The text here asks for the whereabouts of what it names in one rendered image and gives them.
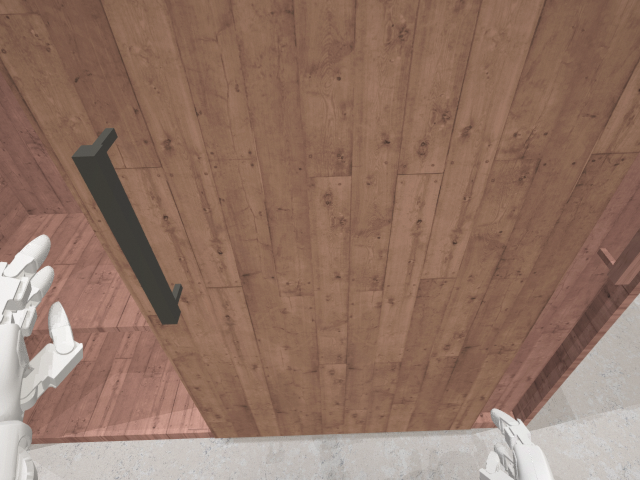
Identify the wardrobe door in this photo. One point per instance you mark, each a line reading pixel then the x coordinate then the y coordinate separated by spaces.
pixel 368 203
pixel 583 281

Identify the robot left hand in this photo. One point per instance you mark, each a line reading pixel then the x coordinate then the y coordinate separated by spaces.
pixel 21 291

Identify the robot left forearm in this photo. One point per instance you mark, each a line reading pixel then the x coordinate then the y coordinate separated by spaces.
pixel 15 462

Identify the robot right hand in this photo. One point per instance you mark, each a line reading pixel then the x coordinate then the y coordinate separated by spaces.
pixel 526 462

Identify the handle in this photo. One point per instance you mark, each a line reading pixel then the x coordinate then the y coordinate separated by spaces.
pixel 102 180
pixel 627 265

